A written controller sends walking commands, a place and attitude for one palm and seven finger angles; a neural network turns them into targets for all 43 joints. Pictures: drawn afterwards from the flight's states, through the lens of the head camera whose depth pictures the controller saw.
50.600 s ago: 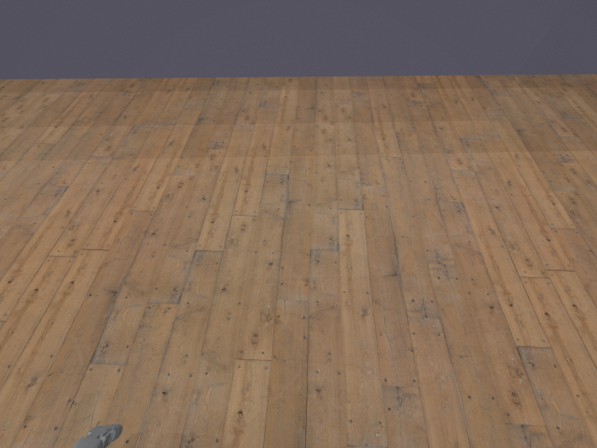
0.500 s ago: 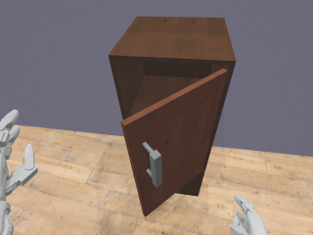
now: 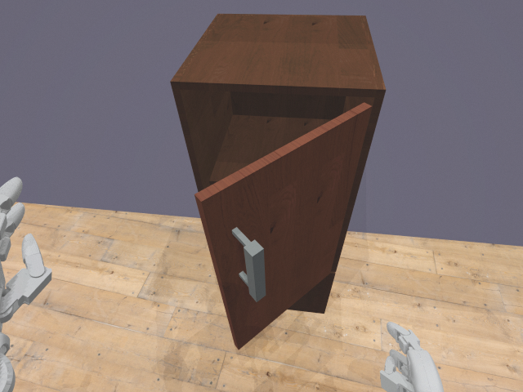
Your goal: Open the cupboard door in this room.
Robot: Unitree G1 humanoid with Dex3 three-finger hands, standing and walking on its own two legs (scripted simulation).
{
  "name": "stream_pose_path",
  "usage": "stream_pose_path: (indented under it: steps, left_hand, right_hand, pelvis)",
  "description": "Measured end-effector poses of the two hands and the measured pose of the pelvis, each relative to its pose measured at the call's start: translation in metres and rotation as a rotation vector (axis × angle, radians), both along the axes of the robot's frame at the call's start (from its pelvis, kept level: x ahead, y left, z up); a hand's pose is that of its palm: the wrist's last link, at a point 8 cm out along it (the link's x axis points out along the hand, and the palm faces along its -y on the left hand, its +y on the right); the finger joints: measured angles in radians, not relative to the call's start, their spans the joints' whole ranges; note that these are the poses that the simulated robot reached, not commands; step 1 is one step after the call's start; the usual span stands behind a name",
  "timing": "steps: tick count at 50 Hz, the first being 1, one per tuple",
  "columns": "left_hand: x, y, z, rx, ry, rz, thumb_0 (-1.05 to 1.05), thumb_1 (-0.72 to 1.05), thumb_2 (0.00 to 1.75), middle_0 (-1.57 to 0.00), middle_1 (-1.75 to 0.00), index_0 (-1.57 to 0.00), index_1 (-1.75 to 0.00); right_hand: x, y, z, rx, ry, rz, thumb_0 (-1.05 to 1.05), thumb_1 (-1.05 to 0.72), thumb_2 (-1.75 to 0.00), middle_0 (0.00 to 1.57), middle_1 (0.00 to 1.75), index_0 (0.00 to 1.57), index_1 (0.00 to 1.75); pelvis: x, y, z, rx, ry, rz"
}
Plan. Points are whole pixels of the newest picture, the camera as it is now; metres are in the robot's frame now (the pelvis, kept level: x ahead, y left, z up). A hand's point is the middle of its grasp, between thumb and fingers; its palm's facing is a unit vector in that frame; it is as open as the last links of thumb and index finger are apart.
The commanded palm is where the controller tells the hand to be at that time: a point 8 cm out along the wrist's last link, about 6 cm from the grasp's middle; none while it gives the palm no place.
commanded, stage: step back with the hand held close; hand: left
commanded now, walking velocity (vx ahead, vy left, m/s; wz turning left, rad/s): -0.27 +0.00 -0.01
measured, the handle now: (248, 265) +0.32 +0.06 +0.00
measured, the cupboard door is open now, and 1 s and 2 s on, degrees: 47 47 47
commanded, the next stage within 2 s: stop stepping back and stand still in 1.10 s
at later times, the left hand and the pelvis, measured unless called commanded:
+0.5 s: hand (0, 337) +0.13 +0.29 +0.15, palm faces +0.44 -0.75 -0.49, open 7.5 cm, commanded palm +0.08 +0.32 +0.17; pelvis -0.07 +0.02 -0.02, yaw -1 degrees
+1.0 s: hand out of the picture +0.09 +0.26 +0.14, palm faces +0.34 -0.80 -0.50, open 7.5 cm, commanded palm +0.00 +0.30 +0.17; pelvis -0.15 +0.00 -0.01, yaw -2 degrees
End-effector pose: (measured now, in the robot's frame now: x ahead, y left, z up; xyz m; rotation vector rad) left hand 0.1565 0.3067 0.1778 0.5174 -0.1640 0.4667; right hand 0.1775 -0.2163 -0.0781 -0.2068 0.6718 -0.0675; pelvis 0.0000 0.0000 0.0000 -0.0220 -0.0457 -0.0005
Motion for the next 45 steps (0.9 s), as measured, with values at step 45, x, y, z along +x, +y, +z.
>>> stream_pose_path:
  steps: [45]
  left_hand:
    - [-0.112, 0.016, 0.006, 0.152, -0.075, -0.060, 0.02, 0.88, 0.90, -0.21, -0.30, -0.21, -0.30]
  right_hand:
    - [-0.144, 0.004, -0.012, -0.057, 0.092, -0.054, 0.01, -0.90, -0.90, 0.20, 0.30, 0.20, 0.30]
  pelvis:
    - [-0.114, 0.013, -0.014, -0.003, 0.132, -0.022]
